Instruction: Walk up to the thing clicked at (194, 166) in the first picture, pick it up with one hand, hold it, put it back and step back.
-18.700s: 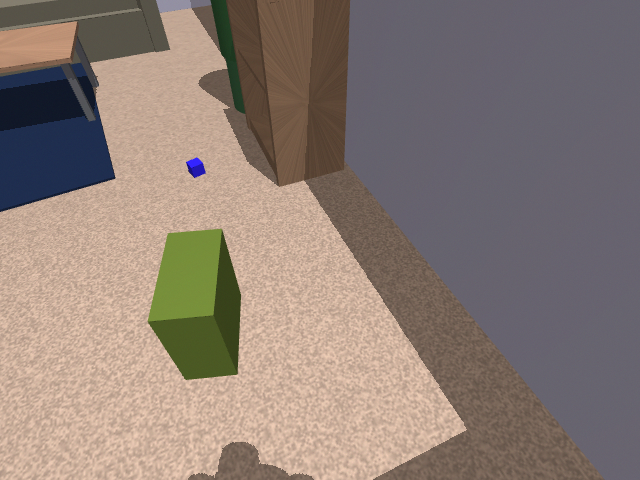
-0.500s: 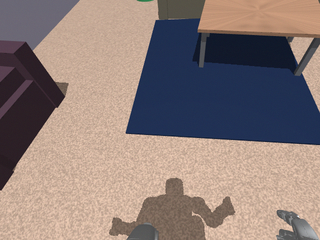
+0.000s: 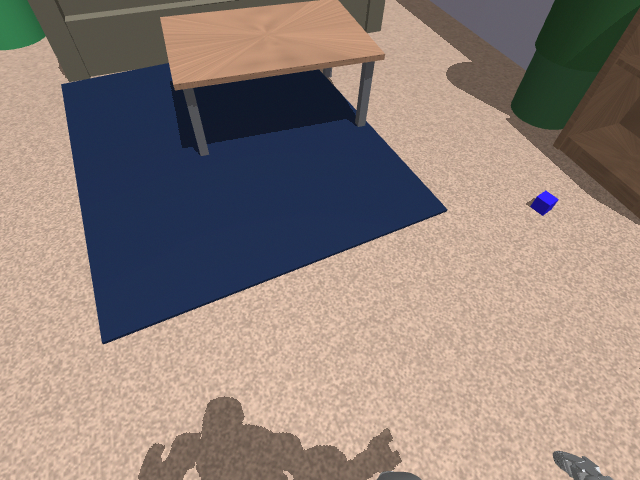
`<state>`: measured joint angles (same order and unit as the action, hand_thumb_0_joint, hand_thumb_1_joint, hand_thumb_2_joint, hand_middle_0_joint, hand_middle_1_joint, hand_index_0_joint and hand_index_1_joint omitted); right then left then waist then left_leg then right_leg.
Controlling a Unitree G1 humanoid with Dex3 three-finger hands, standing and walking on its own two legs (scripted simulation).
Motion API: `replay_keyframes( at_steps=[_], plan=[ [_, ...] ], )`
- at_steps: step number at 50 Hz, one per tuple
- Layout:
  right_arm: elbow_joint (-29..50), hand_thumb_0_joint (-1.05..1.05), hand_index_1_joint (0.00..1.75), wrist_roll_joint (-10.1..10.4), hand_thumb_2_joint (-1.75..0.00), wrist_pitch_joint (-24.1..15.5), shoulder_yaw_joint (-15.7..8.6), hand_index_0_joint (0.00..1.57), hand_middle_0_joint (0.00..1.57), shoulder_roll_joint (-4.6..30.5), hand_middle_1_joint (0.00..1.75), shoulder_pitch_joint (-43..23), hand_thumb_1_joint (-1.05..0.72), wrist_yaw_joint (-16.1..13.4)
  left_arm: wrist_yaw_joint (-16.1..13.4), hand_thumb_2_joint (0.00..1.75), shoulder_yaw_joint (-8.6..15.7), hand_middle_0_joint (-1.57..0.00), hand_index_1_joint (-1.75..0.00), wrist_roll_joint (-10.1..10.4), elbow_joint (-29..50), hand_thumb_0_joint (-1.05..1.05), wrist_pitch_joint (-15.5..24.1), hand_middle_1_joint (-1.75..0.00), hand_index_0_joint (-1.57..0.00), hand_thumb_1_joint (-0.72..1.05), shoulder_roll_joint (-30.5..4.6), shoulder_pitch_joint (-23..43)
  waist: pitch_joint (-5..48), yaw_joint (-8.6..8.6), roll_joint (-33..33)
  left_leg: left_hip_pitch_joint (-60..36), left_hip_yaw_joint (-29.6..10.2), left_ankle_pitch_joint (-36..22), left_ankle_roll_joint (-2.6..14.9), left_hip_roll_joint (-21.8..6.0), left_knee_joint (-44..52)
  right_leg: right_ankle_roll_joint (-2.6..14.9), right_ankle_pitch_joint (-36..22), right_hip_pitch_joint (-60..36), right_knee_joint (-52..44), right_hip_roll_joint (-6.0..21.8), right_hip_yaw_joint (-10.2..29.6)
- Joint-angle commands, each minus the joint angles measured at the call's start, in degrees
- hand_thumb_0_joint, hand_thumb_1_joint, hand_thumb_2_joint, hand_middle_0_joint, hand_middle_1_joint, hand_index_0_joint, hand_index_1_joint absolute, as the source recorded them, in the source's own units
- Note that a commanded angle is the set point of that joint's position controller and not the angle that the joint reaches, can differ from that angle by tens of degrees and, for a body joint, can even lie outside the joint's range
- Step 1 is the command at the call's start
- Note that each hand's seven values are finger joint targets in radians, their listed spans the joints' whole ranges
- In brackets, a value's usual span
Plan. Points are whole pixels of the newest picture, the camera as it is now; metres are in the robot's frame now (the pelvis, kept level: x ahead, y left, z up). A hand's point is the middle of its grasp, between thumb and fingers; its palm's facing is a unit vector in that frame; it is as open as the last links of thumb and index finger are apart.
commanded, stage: walk up
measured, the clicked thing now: (544, 203) +1.21 -1.04 -0.74
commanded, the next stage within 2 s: none
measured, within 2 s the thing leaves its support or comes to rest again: neither
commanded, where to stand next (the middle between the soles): +0.09 -0.07 m, yaw -50 degrees
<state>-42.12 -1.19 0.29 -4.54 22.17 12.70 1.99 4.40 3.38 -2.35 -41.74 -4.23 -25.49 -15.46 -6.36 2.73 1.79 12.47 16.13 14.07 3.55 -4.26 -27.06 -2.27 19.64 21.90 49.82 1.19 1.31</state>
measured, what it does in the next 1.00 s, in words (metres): steps on the spot, turning right: right foot, then left foot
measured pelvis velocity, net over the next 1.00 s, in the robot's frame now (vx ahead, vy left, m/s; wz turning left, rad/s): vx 0.03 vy -0.05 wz -0.65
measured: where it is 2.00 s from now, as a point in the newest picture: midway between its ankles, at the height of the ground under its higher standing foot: outside the picture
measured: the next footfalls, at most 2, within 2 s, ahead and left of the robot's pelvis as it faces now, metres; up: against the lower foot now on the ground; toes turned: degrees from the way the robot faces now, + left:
right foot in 0.20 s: +0.03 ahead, -0.15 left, +0.00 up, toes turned -12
left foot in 0.58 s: +0.16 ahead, +0.04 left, +0.00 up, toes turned -25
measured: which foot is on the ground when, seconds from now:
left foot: down 0.00-0.24, up 0.26-0.56, down 0.58-0.98, up 1.00-1.00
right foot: up 0.00-0.18, down 0.20-0.62, up 0.64-0.94, down 0.96-1.00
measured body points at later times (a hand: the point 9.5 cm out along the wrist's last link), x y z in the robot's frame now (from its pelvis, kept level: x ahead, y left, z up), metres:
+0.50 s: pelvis +0.03 -0.04 -0.02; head +0.05 -0.06 +0.43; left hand +0.24 +0.21 -0.11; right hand +0.01 -0.37 -0.13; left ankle +0.11 +0.07 -0.71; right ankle -0.01 -0.15 -0.74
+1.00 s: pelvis +0.03 -0.05 -0.03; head +0.06 -0.08 +0.41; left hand +0.31 +0.15 -0.13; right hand -0.11 -0.37 -0.14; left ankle +0.13 +0.06 -0.74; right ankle -0.04 -0.16 -0.74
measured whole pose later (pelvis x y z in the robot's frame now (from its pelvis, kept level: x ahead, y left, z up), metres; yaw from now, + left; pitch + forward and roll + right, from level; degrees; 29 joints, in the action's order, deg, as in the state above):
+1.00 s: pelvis +0.03 -0.05 -0.03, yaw -37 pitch -2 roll -3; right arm -41.7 -0.8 1.2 -3.8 26.0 14.7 1.0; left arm 0.4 3.9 -1.0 -45.2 0.4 -24.1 -14.5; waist -8.0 2.9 -3.8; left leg 22.8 6.1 23.5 0.0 -11.6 -49.9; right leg 0.0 21.5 19.3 42.5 -2.5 -0.6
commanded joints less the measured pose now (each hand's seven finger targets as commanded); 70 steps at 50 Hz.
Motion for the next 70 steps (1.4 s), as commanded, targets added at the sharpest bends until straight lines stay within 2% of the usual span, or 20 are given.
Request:
replay_keyframes(
  at_steps=[1,9,10,12,13,16,24,28,30,32,33,36,42,47,51,54,62,65,68,70],
  plan=[
    [5.21,0.0,0.3,0.09,-0.9,-2.26,-5.8,0.2,0.2,16.84,0.3,2.6,-0.9,-1.25,-0.15,0.9,2.96,-0.2,-0.3,-0.16,7.37,0.0,2.54,-0.3,-0.2,0.9,-10.14,4.32,5.9,2.2,-8.3,-13.06,-15.72,-0.66,2.78,-19.22,10.72,1.16,3.26,8.79,-5.01,3.4,-0.79],
    [7.39,0.0,0.3,2.3,-0.9,-1.52,-4.98,0.2,0.2,14.88,0.3,-0.01,-0.9,-0.08,-1.54,0.9,3.74,-0.2,-0.3,0.41,4.9,0.0,3.73,-0.3,-0.2,0.9,-8.89,-3.25,11.98,-3.24,-6.79,-0.5,-4.2,-13.15,2.53,-16.29,-7.84,5.38,-2.09,-10.77,-18.15,0.07,-4.93],
    [7.75,0.0,0.3,2.49,-0.9,-1.33,-4.53,0.2,0.2,13.63,0.3,-0.89,-0.9,0.0,-2.16,0.9,4.35,-0.2,-0.3,0.24,3.57,0.0,4.18,-0.3,-0.2,0.9,-10.17,-8.19,14.01,-6.04,-2.08,3.13,-1.93,-12.48,0.24,-11.92,-18.31,7.73,-1.29,-17.29,-22.93,-1.09,-1.03],
    [9.78,0.0,0.3,2.72,-0.9,-0.74,-2.76,0.2,0.2,9.31,0.3,-3.44,-0.9,0.04,-3.28,0.9,5.57,-0.2,-0.3,0.2,5.85,0.0,4.85,-0.3,-0.2,0.9,-17.28,-5.83,5.83,-6.74,14.68,27.7,-6.93,23.32,-6.86,2.72,-33.92,18.55,-4.32,-19.24,-30.9,14.24,35.18],
    [9.15,0.0,0.3,2.23,-0.9,-0.99,-3.43,0.2,0.2,12.49,0.3,-4.48,-0.9,-0.46,-3.29,0.9,5.92,-0.2,-0.3,0.73,6.0,0.0,4.37,-0.3,-0.2,0.9,-18.04,-4.26,4.95,-7.02,12.07,23.85,-13.74,25.23,-6.68,0.45,-36.13,21.81,-4.14,-13.0,-31.42,16.2,37.34],
    [4.01,0.0,0.3,3.06,-0.9,-1.04,-3.22,0.2,0.2,12.8,0.3,2.14,-0.9,-0.31,-4.68,0.9,4.25,-0.2,-0.3,1.84,7.16,0.0,4.42,-0.3,-0.2,0.9,-13.33,2.96,4.52,-2.07,6.23,24.97,-16.53,16.11,-5.55,-1.13,-34.09,15.38,-11.45,-17.72,-28.33,8.18,20.62],
    [3.77,0.0,0.3,0.95,-0.9,-1.48,-1.95,0.2,0.2,11.2,0.3,1.15,-0.9,-2.11,-4.64,0.9,4.25,-0.2,-0.3,0.68,6.93,0.0,4.93,-0.3,-0.2,0.9,-11.82,-0.67,4.77,-3.47,6.18,13.6,-16.4,10.51,-3.11,2.34,-23.28,14.75,-26.04,-5.44,-22.33,5.83,21.79],
    [2.45,0.0,0.3,0.48,-0.9,-2.89,-2.4,0.2,0.2,10.45,0.3,6.83,-0.9,-3.19,-4.76,0.9,3.44,-0.2,-0.3,1.59,8.98,0.0,4.01,-0.3,-0.2,0.9,-10.63,4.02,8.18,0.97,3.78,-2.48,-16.36,-0.8,-1.14,4.03,-5.26,10.84,-29.45,2.54,-11.81,3.46,19.88],
    [2.59,0.0,0.3,-0.7,-0.9,-3.38,-4.39,0.2,0.2,17.61,0.3,7.37,-0.9,-3.88,-4.97,0.9,1.74,-0.2,-0.3,2.39,9.56,0.0,4.0,-0.3,-0.2,0.9,-5.03,2.66,10.03,1.31,-15.21,-11.46,-38.23,-8.29,2.45,-14.38,5.65,3.14,-3.38,13.27,5.34,-9.38,7.87],
    [4.23,0.0,0.3,0.64,-0.9,-3.3,-5.16,0.2,0.2,20.8,0.3,1.78,-0.9,-3.55,-5.99,0.9,2.59,-0.2,-0.3,1.14,6.71,0.0,3.36,-0.3,-0.2,0.9,-10.52,-2.96,10.14,-1.46,-13.96,-5.45,-46.04,-9.43,12.61,-26.08,6.32,2.06,14.17,11.81,18.77,-5.24,6.79],
    [4.52,0.0,0.3,0.6,-0.9,-3.34,-4.94,0.2,0.2,18.65,0.3,1.04,-0.9,-3.5,-5.64,0.9,2.85,-0.2,-0.3,0.95,5.88,0.0,3.46,-0.3,-0.2,0.9,-11.94,-2.27,7.23,-1.8,-11.01,-2.14,-43.02,-11.59,13.59,-24.06,6.36,1.74,12.25,10.71,21.67,-3.74,7.16],
    [4.04,0.0,0.3,0.13,-0.9,-3.56,-3.05,0.2,0.2,14.72,0.3,1.77,-0.9,-3.78,-4.09,0.9,4.14,-0.2,-0.3,2.2,4.06,0.0,3.5,-0.3,-0.2,0.9,-10.43,-0.19,5.1,-1.55,-10.54,-0.86,-24.17,-19.13,6.11,-11.93,2.07,2.67,5.29,10.9,19.31,-3.74,6.39],
    [5.33,0.0,0.3,-0.75,-0.9,-2.85,-3.32,0.2,0.2,16.55,0.3,3.06,-0.9,-2.26,-3.31,0.9,2.94,-0.2,-0.3,2.61,3.86,0.0,4.47,-0.3,-0.2,0.9,-7.84,0.89,7.8,0.75,-16.22,-4.89,-17.85,-14.96,8.19,-11.82,-0.97,1.07,4.1,7.42,1.65,-1.18,-0.41],
    [6.34,0.0,0.3,0.36,-0.9,-0.38,-2.82,0.2,0.2,14.93,0.3,-0.18,-0.9,-1.47,-4.99,0.9,3.95,-0.2,-0.3,1.67,-1.21,0.0,5.99,-0.3,-0.2,0.9,-8.78,-6.36,9.28,-3.61,-11.27,6.0,-14.05,-14.01,5.12,-11.16,-15.14,2.77,-5.34,-10.51,-17.24,-5.0,-5.69],
    [7.17,0.0,0.3,0.8,-0.9,0.72,-1.55,0.2,0.2,12.41,0.3,-2.76,-0.9,-2.94,-6.33,0.9,5.76,-0.2,-0.3,0.7,1.64,0.0,6.93,-0.3,-0.2,0.9,-19.06,-3.16,6.14,-5.36,9.64,22.49,-18.22,23.83,-3.19,-1.77,-39.28,20.47,-20.23,-6.94,-24.78,20.3,37.9],
    [1.95,0.0,0.3,1.93,-0.9,0.28,-1.93,0.2,0.2,13.07,0.3,0.4,-0.9,-2.56,-6.76,0.9,4.05,-0.2,-0.3,1.48,1.42,0.0,6.94,-0.3,-0.2,0.9,-12.81,1.45,5.29,-1.58,5.62,20.51,-18.36,16.65,-2.84,-1.99,-38.21,14.56,-26.11,-7.87,-19.1,9.95,20.93],
    [-0.54,0.0,0.3,0.65,-0.9,-0.76,-1.5,0.2,0.2,12.28,0.3,0.49,-0.9,-2.47,-6.82,0.9,3.84,-0.2,-0.3,0.81,1.95,0.0,6.31,-0.3,-0.2,0.9,-12.53,0.12,8.8,-3.47,10.32,12.4,-15.21,14.79,-2.9,1.76,-22.72,14.87,-20.05,-5.08,-15.88,7.01,21.07],
    [-3.61,0.0,0.3,-0.03,-0.9,-2.01,-1.89,0.2,0.2,11.34,0.3,5.82,-0.9,-2.57,-6.48,0.9,2.96,-0.2,-0.3,1.74,2.32,0.0,5.39,-0.3,-0.2,0.9,-10.67,3.69,10.35,0.31,6.93,-0.93,-13.93,4.98,-1.83,4.09,-6.65,10.93,-19.03,2.28,-9.06,4.28,16.37],
    [-2.36,0.0,0.3,-0.35,-0.9,-2.86,-3.56,0.2,0.2,20.72,0.3,1.03,-0.9,-2.55,-7.45,0.9,2.34,-0.2,-0.3,2.04,1.17,0.0,5.32,-0.3,-0.2,0.9,-9.86,3.27,7.81,0.1,-13.63,1.04,-47.51,4.3,11.94,-22.79,6.15,3.04,15.7,11.86,11.16,-5.49,8.03],
    [-1.42,0.0,0.3,-0.38,-0.9,-2.91,-3.31,0.2,0.2,18.0,0.3,-4.76,-0.9,-2.36,-6.65,0.9,2.93,-0.2,-0.3,1.72,-1.36,0.0,6.04,-0.3,-0.2,0.9,-12.56,2.4,2.72,-2.75,-10.34,8.12,-39.38,3.48,13.06,-20.01,4.29,2.88,14.44,6.16,10.23,-1.42,6.2]
  ],
)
